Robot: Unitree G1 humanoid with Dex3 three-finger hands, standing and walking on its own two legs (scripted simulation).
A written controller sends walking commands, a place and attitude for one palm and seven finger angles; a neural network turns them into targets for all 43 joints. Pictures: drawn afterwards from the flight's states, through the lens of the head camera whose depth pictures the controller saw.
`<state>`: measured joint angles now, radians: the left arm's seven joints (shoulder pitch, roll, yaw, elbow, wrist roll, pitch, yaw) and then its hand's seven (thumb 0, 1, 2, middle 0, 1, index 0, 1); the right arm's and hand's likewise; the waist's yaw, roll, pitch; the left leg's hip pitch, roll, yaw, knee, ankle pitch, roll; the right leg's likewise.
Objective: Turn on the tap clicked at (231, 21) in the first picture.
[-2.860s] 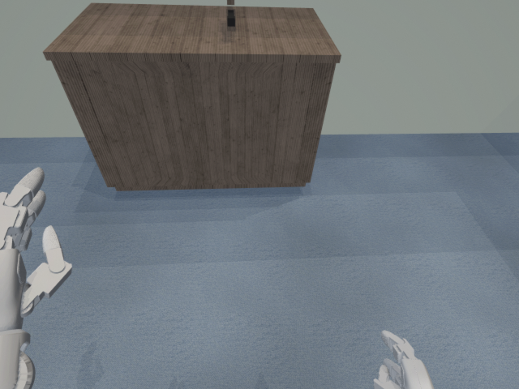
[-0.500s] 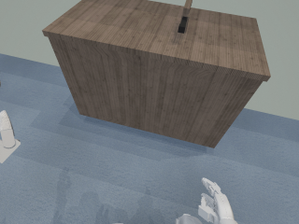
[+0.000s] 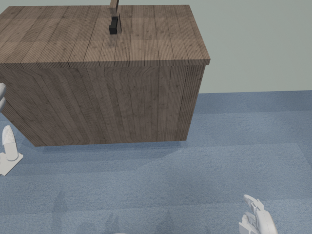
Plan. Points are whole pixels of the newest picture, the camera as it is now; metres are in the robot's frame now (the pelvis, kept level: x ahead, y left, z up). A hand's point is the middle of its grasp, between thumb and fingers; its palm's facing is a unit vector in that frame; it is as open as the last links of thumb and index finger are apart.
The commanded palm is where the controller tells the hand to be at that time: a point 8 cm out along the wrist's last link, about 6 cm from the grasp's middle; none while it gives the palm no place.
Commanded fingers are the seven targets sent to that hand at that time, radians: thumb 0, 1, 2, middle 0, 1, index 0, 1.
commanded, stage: turn to face it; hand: left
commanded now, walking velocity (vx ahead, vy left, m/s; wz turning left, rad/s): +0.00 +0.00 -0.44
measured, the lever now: (113, 29) +0.86 +0.21 +0.08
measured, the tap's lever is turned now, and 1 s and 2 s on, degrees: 0 0 0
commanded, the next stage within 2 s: take the last steps up to it in 0.38 s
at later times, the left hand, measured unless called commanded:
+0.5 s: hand (60, 167) +0.21 +0.17 +0.17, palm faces +0.20 -0.86 -0.46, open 7.4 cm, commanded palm +0.14 +0.23 +0.18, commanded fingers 0.00 0.90 0.90 -0.20 -0.30 -0.20 -0.30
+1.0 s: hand (43, 188) +0.17 +0.18 +0.18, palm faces +0.26 -0.89 -0.38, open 7.4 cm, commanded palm +0.13 +0.23 +0.18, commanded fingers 0.00 0.90 0.90 -0.20 -0.30 -0.20 -0.30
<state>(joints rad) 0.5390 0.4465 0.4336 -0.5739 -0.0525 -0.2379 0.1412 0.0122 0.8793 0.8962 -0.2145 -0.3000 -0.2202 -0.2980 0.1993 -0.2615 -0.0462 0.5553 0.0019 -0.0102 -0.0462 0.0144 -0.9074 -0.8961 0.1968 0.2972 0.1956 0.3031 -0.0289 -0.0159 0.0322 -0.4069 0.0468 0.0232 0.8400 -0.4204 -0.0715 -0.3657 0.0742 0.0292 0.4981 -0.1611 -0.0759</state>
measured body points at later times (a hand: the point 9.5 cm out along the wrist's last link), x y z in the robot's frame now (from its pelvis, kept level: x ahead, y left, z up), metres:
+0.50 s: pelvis -0.07 -0.01 -0.01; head -0.04 -0.03 +0.44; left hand +0.19 +0.22 +0.20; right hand +0.05 -0.23 -0.11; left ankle -0.01 +0.14 -0.73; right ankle -0.09 -0.11 -0.74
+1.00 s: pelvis -0.09 -0.01 +0.00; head -0.11 -0.01 +0.45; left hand +0.15 +0.23 +0.20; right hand +0.00 -0.27 -0.09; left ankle -0.06 +0.10 -0.73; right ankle -0.10 -0.11 -0.69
